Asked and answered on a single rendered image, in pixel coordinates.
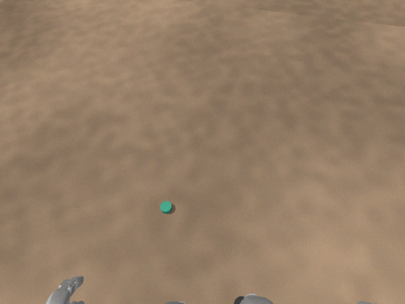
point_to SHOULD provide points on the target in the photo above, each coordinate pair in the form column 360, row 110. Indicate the left robot hand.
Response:
column 65, row 290

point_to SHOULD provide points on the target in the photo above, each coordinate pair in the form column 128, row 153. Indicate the tin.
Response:
column 166, row 207

